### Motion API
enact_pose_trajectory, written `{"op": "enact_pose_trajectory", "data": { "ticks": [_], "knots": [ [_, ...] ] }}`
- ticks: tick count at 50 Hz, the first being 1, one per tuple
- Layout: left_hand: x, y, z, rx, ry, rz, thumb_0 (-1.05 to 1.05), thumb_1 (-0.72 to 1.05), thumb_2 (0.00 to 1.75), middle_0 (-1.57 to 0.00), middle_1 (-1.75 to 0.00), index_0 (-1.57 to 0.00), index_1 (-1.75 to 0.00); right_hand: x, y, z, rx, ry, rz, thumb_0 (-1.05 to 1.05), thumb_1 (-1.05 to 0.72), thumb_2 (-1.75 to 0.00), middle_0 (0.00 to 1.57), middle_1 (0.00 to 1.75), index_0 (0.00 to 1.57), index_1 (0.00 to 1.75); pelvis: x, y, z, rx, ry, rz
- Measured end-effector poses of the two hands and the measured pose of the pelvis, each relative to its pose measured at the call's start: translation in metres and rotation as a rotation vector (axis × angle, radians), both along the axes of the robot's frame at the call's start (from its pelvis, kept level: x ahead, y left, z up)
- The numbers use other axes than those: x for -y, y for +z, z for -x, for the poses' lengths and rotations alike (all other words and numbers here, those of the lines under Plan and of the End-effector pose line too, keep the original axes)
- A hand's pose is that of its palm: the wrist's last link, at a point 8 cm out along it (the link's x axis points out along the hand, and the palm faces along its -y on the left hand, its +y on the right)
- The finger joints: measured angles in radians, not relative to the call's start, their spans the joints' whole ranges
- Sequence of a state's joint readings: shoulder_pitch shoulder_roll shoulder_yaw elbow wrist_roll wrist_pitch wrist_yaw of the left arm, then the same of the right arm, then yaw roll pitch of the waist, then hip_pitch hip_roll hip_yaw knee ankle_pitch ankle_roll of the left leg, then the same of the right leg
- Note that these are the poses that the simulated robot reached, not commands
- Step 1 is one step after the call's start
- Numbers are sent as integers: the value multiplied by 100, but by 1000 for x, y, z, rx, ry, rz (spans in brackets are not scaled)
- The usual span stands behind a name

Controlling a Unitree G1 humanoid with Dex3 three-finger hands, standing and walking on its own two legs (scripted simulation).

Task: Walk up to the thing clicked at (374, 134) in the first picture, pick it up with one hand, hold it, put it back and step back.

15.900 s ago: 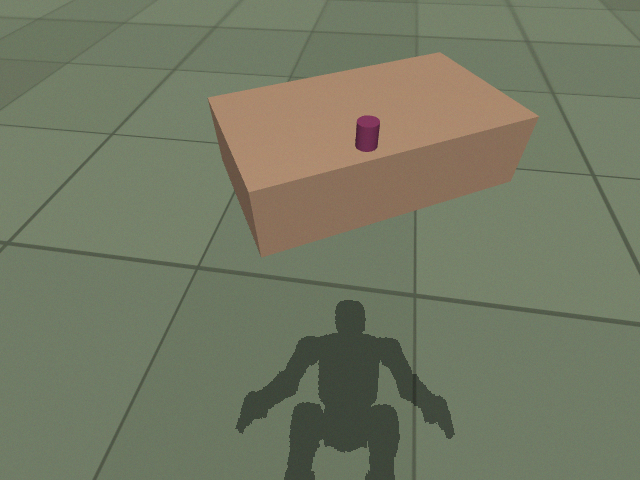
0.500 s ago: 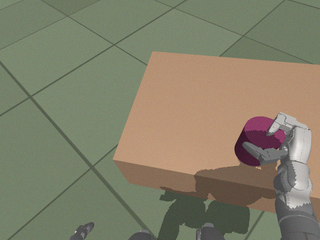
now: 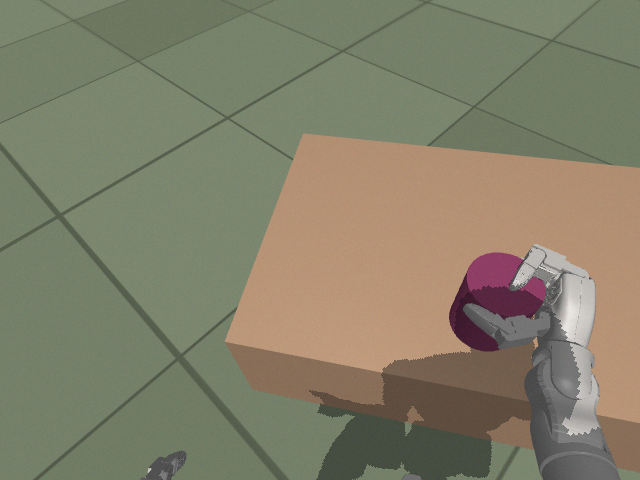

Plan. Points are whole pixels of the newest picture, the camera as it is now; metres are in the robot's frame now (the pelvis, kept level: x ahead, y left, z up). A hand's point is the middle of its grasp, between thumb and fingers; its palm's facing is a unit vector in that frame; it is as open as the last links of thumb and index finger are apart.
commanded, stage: lift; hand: right
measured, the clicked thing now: (492, 303) +0.37 -0.18 +0.00
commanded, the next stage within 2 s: hold in 0.14 s
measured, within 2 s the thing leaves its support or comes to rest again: neither
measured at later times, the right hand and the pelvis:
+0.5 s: hand (513, 293) +0.35 -0.18 +0.07, palm faces +0.27 +0.96 -0.01, open 7.5 cm; pelvis +0.00 +0.00 +0.01, yaw +0 degrees
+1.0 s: hand (520, 295) +0.34 -0.18 +0.08, palm faces +0.27 +0.96 -0.01, open 7.5 cm; pelvis +0.00 +0.00 +0.02, yaw +0 degrees
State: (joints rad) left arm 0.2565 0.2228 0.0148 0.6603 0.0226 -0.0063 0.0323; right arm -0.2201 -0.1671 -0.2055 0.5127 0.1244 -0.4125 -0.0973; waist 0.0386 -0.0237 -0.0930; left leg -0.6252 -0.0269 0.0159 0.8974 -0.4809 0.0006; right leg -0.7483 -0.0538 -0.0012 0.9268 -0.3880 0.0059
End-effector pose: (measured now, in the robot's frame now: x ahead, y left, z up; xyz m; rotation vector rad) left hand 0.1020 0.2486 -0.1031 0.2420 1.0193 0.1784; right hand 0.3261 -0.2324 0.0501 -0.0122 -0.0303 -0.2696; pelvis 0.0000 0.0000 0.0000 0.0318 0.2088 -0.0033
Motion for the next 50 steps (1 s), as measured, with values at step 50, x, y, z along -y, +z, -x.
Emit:
{"op": "enact_pose_trajectory", "data": {
  "ticks": [50],
  "knots": [
    [12,22,-23,77,-21,23,1,92,90,-20,-32,-21,-31,-6,31,25,11,1,0,-1,49,-96,58,92,127,140,3,19,-2,90,-5,13]
  ]
}}
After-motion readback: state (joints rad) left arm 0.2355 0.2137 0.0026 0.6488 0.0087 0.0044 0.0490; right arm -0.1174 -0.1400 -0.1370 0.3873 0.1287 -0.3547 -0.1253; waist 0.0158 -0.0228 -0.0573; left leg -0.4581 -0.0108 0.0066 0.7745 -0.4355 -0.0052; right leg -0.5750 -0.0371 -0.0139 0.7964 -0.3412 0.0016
